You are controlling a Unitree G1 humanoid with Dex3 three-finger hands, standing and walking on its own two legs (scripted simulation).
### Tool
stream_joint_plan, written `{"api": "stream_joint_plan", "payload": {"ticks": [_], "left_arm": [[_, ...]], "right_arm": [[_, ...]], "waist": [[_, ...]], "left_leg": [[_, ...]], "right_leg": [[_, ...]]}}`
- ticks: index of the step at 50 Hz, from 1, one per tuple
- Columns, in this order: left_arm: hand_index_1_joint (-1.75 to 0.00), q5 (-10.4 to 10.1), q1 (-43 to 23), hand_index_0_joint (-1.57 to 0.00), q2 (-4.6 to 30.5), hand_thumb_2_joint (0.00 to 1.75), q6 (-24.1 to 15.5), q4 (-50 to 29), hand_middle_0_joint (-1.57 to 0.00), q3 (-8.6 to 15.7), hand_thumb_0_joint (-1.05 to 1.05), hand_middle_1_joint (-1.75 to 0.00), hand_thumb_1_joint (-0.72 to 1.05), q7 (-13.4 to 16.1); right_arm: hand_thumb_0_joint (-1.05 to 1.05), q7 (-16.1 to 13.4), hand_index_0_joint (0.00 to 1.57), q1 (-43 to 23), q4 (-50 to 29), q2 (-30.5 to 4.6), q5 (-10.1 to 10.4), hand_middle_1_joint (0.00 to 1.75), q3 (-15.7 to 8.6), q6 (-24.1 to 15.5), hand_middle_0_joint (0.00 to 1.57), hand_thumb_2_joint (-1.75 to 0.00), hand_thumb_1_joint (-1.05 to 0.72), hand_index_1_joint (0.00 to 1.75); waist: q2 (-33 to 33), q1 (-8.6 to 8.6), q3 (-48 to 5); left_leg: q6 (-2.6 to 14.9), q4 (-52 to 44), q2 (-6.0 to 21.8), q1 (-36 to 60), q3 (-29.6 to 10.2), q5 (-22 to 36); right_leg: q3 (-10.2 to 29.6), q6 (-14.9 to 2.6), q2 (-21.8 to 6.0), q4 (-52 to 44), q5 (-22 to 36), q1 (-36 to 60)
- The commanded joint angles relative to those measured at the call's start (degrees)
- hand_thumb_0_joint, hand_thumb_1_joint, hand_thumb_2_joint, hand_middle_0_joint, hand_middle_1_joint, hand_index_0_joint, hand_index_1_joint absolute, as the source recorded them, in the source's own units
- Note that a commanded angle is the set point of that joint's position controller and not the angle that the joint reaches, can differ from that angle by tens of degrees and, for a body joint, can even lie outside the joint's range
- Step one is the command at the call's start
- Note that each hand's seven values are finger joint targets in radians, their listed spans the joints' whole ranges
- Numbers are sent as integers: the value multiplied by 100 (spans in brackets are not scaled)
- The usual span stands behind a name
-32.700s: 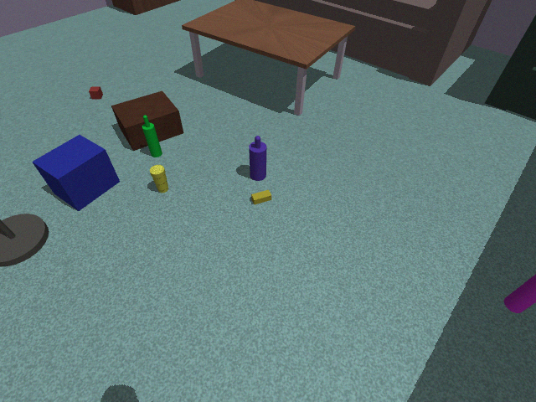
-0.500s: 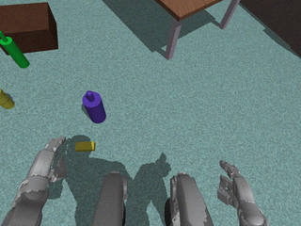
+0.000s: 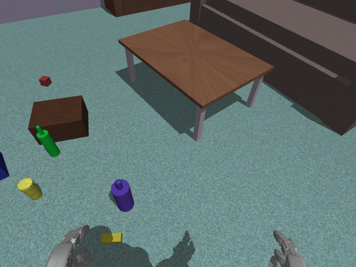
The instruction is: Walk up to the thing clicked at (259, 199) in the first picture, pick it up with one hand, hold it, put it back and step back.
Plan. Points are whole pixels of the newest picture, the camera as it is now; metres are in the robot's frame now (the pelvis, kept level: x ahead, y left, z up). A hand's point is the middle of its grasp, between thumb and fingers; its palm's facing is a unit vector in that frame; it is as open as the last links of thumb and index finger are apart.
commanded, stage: home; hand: left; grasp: from above
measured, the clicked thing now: (112, 238) +0.41 +0.30 -0.69
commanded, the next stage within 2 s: none
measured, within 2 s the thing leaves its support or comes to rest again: neither
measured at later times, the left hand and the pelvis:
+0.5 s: hand out of the picture +0.17 +0.17 -0.04, palm faces +0.06 -0.98 -0.19, open 7.4 cm; pelvis +0.01 -0.01 +0.01, yaw +1 degrees
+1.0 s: hand out of the picture +0.16 +0.17 -0.04, palm faces +0.05 -0.98 -0.20, open 7.4 cm; pelvis +0.00 -0.01 +0.01, yaw +1 degrees
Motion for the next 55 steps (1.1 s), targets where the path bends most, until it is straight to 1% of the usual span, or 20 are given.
{"api": "stream_joint_plan", "payload": {"ticks": [1,5,7,9,16,19,23,24,25,28,33,37,39,41,43,45,48,50,52,55], "left_arm": [[-30,81,88,-20,523,90,-197,-1036,-20,285,0,-30,90,-39],[-30,131,14,-20,541,90,-237,-958,-20,290,0,-30,90,-118],[-30,133,-125,-20,557,90,-296,-1016,-20,274,0,-30,90,-156],[-30,144,-117,-20,574,90,-334,-972,-20,296,0,-30,90,-168],[-30,162,-93,-20,573,90,-391,-976,-20,272,0,-30,90,-164],[-30,157,-101,-20,598,90,-390,-915,-20,287,0,-30,90,-156],[-30,169,-39,-20,622,90,-396,-940,-20,354,0,-30,90,-144],[-30,179,-19,-20,596,90,-394,-895,-20,304,0,-30,90,-143],[-30,172,-89,-20,568,90,-392,-887,-20,254,0,-30,90,-147],[-30,165,-117,-20,590,90,-386,-930,-20,299,0,-30,90,-138],[-30,142,4,-20,592,90,-401,-987,-20,332,0,-30,90,-152],[-30,145,-69,-20,604,90,-387,-978,-20,283,0,-30,90,-142],[-30,129,-135,-20,580,90,-374,-910,-20,261,0,-30,90,-148],[-30,155,-68,-20,598,90,-348,-871,-20,321,0,-30,90,-138],[-30,157,-86,-20,591,90,-347,-920,-20,288,0,-30,90,-148],[-30,141,-81,-20,585,90,-336,-908,-20,300,0,-30,90,-159],[-30,161,-93,-20,598,90,-338,-952,-20,299,0,-30,90,-153],[-30,143,-65,-20,603,90,-326,-1026,-20,303,0,-30,90,-162],[-30,152,-55,-20,573,90,-328,-964,-20,275,0,-30,90,-162],[-30,148,-160,-20,594,90,-342,-951,-20,273,0,-30,90,-160]], "right_arm": [[0,-53,20,-485,-907,-643,-63,30,-300,-426,20,-90,-90,30],[0,-39,20,-536,-846,-682,-96,30,-339,-507,20,-90,-90,30],[0,-26,20,-506,-813,-716,-119,30,-377,-542,20,-90,-90,30],[0,-20,20,-531,-800,-719,-127,30,-374,-568,20,-90,-90,30],[0,-4,20,-569,-715,-710,-149,30,-367,-596,20,-90,-90,30],[0,-10,20,-619,-715,-706,-155,30,-354,-594,20,-90,-90,30],[0,-17,20,-634,-726,-724,-148,30,-375,-593,20,-90,-90,30],[0,-14,20,-640,-699,-711,-149,30,-366,-592,20,-90,-90,30],[0,-13,20,-652,-702,-714,-144,30,-359,-589,20,-90,-90,30],[0,-19,20,-670,-731,-712,-141,30,-361,-596,20,-90,-90,30],[0,-25,20,-612,-700,-708,-147,30,-386,-610,20,-90,-90,30],[0,-33,20,-599,-686,-716,-136,30,-392,-599,20,-90,-90,30],[0,-32,20,-624,-688,-731,-127,30,-376,-601,20,-90,-90,30],[0,-39,20,-630,-703,-713,-128,30,-374,-601,20,-90,-90,30],[0,-39,20,-641,-704,-736,-133,30,-386,-617,20,-90,-90,30],[0,-31,20,-660,-704,-723,-130,30,-373,-624,20,-90,-90,30],[0,-34,20,-660,-751,-709,-125,30,-372,-630,20,-90,-90,30],[0,-36,20,-609,-709,-716,-120,30,-386,-634,20,-90,-90,30],[0,-34,20,-603,-688,-727,-135,30,-398,-635,20,-90,-90,30],[0,-41,20,-620,-702,-720,-139,30,-386,-636,20,-90,-90,30]], "waist": [[-208,78,-326],[-146,97,-144],[-15,36,-347],[-60,72,-267],[27,93,-549],[-83,93,-385],[-74,126,-488],[-108,162,-448],[-84,135,-352],[-116,133,-294],[-33,163,-531],[-31,124,-497],[-180,105,-356],[-69,155,-276],[-175,122,-353],[0,166,-192],[-122,153,-265],[-5,140,-440],[2,106,-396],[-102,115,-327]], "left_leg": [[120,-1194,-230,797,75,1135],[102,-1292,-228,871,94,1100],[86,-1270,-219,1018,94,1335],[94,-1243,-241,986,104,1331],[78,-1163,-249,1166,116,1744],[106,-1140,-263,1071,141,1596],[99,-1157,-256,1103,142,1624],[96,-1163,-259,1067,135,1609],[95,-1191,-258,1050,135,1523],[100,-1237,-247,998,131,1271],[80,-1192,-244,1063,125,1464],[87,-1148,-239,1072,135,1576],[113,-1190,-239,998,130,1351],[104,-1216,-241,949,151,1188],[111,-1242,-235,988,138,1143],[90,-1312,-230,911,117,964],[110,-1271,-239,893,129,978],[92,-1241,-230,1032,141,1203],[70,-1237,-203,1070,116,1358],[99,-1205,-232,965,122,1226]], "right_leg": [[-155,-145,179,-1051,889,662],[-167,-152,175,-1064,803,609],[-170,-166,173,-983,1014,680],[-164,-148,155,-992,1033,691],[-119,-156,136,-924,1435,881],[-108,-125,121,-1001,1360,844],[-106,-132,122,-967,1378,913],[-116,-132,126,-969,1355,882],[-115,-136,121,-986,1276,847],[-118,-129,131,-1040,1045,792],[-112,-140,138,-951,1198,876],[-98,-140,127,-955,1305,857],[-99,-120,130,-1011,1127,811],[-94,-130,114,-1049,971,763],[-100,-122,130,-1048,923,771],[-116,-133,134,-1051,751,697],[-105,-133,128,-1059,757,748],[-93,-142,129,-991,954,807],[-115,-150,148,-939,1058,756],[-104,-123,127,-1007,984,732]]}}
